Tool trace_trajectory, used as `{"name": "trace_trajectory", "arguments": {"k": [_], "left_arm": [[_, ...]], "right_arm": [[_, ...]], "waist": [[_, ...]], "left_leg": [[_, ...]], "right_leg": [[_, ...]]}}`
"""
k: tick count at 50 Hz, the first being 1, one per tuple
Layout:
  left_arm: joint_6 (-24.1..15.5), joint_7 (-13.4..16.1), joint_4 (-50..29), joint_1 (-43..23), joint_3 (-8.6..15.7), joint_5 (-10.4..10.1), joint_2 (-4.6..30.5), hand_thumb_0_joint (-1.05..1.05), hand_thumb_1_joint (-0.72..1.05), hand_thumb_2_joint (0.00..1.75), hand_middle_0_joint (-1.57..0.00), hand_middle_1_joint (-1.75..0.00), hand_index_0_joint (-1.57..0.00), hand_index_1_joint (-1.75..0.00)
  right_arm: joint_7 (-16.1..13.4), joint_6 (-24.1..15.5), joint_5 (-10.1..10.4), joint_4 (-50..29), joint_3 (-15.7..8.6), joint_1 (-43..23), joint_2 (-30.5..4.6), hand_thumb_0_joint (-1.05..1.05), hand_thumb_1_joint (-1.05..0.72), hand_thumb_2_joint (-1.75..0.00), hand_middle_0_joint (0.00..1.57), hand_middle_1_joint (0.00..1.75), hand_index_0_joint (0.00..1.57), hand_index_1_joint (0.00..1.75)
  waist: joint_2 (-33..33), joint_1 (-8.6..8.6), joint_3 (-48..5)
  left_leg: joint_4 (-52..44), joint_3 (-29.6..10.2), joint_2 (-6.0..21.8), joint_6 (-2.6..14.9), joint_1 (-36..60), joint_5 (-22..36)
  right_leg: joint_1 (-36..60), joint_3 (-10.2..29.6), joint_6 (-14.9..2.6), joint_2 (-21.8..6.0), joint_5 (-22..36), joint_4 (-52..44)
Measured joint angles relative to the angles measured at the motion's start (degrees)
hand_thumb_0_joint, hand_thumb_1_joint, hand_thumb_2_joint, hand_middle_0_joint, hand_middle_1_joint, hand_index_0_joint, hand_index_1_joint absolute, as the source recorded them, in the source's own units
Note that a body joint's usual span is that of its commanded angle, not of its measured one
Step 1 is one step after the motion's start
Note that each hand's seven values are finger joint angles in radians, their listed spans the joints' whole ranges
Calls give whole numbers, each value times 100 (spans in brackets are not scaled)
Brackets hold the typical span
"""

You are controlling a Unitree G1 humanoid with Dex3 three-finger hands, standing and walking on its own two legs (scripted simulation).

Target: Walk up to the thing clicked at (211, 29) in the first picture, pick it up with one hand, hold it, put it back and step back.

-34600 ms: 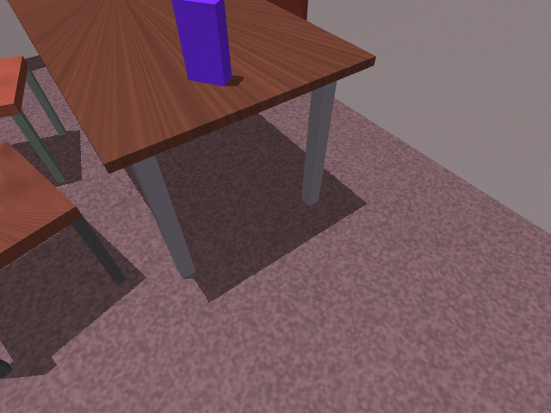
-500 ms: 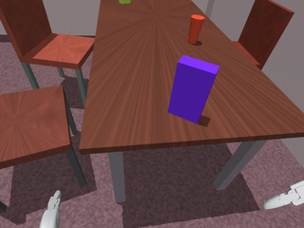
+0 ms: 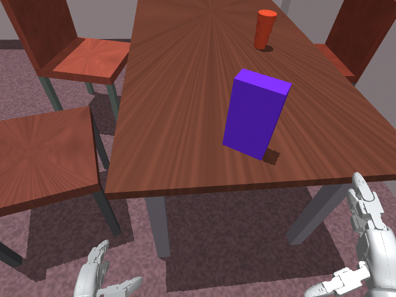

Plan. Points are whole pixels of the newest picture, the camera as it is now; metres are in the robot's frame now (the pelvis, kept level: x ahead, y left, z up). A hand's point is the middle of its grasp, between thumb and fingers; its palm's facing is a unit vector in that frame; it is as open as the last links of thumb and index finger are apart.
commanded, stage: home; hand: right
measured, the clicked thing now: (252, 117) +0.51 -0.15 +0.08
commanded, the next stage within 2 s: none
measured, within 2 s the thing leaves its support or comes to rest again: neither
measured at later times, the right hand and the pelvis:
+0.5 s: hand (274, 271) +0.19 -0.17 -0.10, palm faces +0.09 +0.97 -0.23, open 17.3 cm; pelvis +0.02 +0.00 +0.00, yaw +1 degrees
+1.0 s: hand (296, 288) +0.16 -0.23 -0.13, palm faces -0.05 +0.93 -0.35, open 17.4 cm; pelvis +0.03 +0.00 -0.01, yaw +1 degrees
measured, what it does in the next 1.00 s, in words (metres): stands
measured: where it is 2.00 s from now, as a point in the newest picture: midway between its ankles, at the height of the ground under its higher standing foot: outside the picture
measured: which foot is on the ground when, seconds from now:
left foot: down 0.00-1.00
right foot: down 0.00-1.00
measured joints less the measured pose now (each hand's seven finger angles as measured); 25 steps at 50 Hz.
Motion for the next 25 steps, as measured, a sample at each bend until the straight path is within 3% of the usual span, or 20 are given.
{"name": "trace_trajectory", "arguments": {"k": [5,10,15,20,25], "left_arm": [[22,96,94,-59,-61,16,86,0,52,72,-17,-24,-18,-25],[31,177,192,-184,-205,57,110,0,74,83,-19,-28,-19,-28],[40,171,422,-264,-445,156,218,0,84,88,-20,-29,-20,-29],[139,198,589,-241,-471,183,294,1,88,89,-20,-29,-20,-30],[244,226,699,-144,-434,182,324,1,89,90,-20,-29,-20,-30]], "right_arm": [[-72,277,-99,785,387,35,120,-1,48,-10,7,6,7,6],[-165,505,-185,1797,712,-276,172,-1,48,-9,7,6,7,6],[-374,624,-247,2864,823,-656,288,-1,49,-9,7,6,7,6],[-479,786,-277,3873,906,-1223,368,-2,50,-8,6,6,7,6],[-574,918,-281,4388,900,-1624,382,-2,52,-6,6,5,6,5]], "waist": [[63,52,44],[139,140,56],[225,193,44],[280,204,47],[286,233,-10]], "left_leg": [[-3,5,6,-1,-44,-19],[-6,11,-21,14,-109,-34],[80,13,-61,37,-200,-107],[259,10,-65,41,-408,-212],[337,-22,-81,39,-510,-282]], "right_leg": [[-43,4,-1,6,-13,-9],[-114,8,15,-22,-38,3],[-219,11,32,-62,-139,130],[-425,10,39,-66,-245,309],[-516,-21,42,-82,-333,397]]}}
